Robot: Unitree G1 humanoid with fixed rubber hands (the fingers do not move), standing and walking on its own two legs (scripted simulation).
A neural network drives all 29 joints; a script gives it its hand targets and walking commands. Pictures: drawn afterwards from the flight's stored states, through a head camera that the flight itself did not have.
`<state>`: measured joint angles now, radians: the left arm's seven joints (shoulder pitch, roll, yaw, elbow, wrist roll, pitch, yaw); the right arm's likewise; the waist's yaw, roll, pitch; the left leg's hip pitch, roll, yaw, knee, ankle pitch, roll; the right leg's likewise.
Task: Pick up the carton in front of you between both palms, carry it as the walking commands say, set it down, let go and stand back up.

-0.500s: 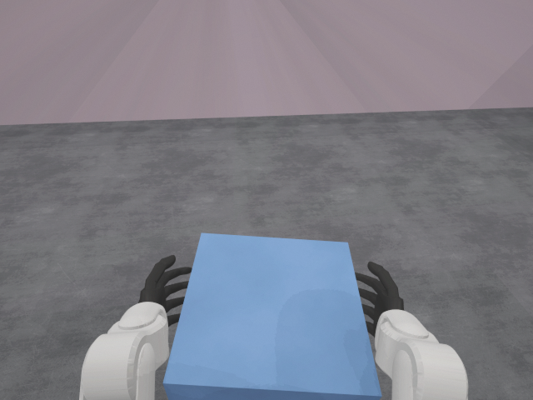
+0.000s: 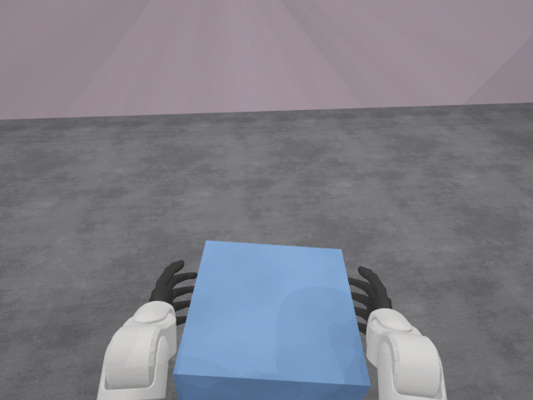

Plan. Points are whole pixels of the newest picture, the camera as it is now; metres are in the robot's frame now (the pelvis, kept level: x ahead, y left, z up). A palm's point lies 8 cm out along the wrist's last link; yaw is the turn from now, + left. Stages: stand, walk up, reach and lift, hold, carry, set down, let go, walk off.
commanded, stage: carry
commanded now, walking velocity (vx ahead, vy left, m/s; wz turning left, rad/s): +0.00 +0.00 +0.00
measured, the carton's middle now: (267, 349) +0.24 +0.00 -0.01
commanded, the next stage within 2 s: hold in 0.80 s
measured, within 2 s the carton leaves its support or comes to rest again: neither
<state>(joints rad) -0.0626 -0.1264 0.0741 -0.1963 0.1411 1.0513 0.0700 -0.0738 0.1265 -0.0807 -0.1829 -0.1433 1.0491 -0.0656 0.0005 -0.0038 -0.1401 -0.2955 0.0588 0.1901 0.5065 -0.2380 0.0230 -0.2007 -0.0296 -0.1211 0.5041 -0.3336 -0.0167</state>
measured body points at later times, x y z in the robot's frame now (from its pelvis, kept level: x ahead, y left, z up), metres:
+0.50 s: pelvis -0.02 +0.00 +0.00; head -0.04 +0.00 +0.45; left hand +0.28 +0.15 +0.03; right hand +0.28 -0.15 +0.03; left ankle +0.02 +0.10 -0.74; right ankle -0.04 -0.10 -0.74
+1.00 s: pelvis -0.03 -0.01 +0.01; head -0.05 +0.00 +0.46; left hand +0.26 +0.15 +0.03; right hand +0.27 -0.16 +0.04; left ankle +0.02 +0.11 -0.74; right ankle -0.04 -0.11 -0.74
